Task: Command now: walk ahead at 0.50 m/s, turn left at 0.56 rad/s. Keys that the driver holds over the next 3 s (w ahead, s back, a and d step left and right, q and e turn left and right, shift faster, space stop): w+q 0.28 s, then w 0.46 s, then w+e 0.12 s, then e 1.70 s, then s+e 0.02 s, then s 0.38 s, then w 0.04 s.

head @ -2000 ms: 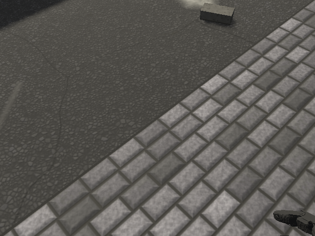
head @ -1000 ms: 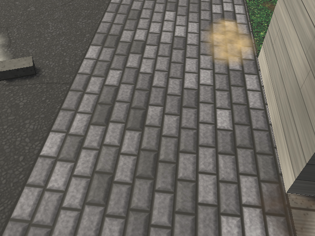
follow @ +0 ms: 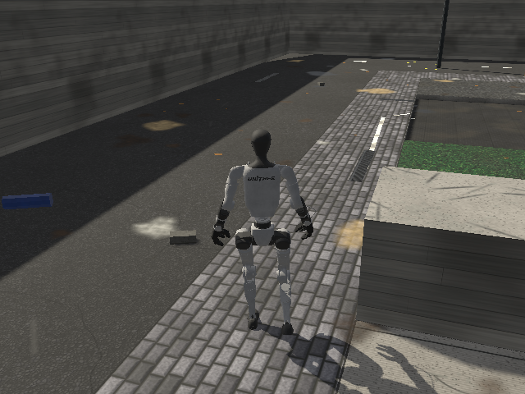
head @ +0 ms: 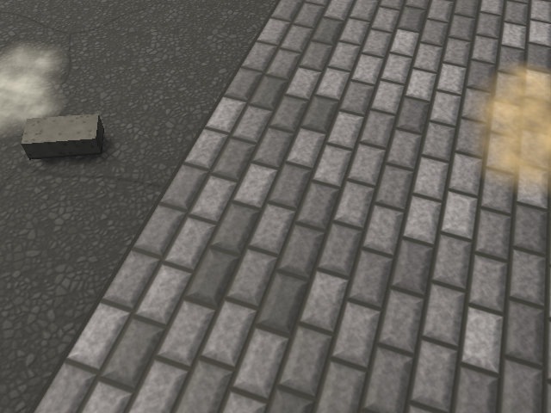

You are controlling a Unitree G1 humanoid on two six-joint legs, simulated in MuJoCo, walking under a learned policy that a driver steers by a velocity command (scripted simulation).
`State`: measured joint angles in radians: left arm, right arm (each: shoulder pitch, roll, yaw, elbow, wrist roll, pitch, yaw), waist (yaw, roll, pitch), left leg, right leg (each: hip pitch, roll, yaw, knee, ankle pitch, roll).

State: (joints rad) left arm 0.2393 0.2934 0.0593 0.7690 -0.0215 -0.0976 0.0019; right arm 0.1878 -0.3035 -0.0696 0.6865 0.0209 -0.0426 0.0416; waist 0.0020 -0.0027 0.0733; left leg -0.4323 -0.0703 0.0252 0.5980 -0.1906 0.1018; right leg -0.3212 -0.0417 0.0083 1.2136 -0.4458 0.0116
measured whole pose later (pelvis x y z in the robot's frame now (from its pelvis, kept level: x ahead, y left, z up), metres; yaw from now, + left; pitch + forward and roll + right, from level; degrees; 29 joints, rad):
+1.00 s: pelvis +0.54 +0.08 +0.01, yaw +11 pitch +2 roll +0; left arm 0.33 0.31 0.05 0.85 -0.02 -0.04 0.01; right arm 0.11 -0.26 -0.04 0.64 -0.02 -0.07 0.02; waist 0.04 -0.03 0.04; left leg -0.37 0.01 0.06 0.50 -0.16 0.03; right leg -0.40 -0.01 0.06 1.13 -0.48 0.03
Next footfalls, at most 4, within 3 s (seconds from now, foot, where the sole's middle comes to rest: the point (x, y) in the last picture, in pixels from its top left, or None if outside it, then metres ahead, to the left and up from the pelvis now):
0.38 right None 0.42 -0.11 -0.76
0.88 left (201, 335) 0.61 0.20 -0.76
1.34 right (295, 290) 0.74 -0.03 -0.76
1.76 left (207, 286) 0.75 0.20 -0.76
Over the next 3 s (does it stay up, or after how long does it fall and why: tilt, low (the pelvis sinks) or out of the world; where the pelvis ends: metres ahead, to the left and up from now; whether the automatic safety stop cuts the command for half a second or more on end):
stays up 0.60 0.11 0.01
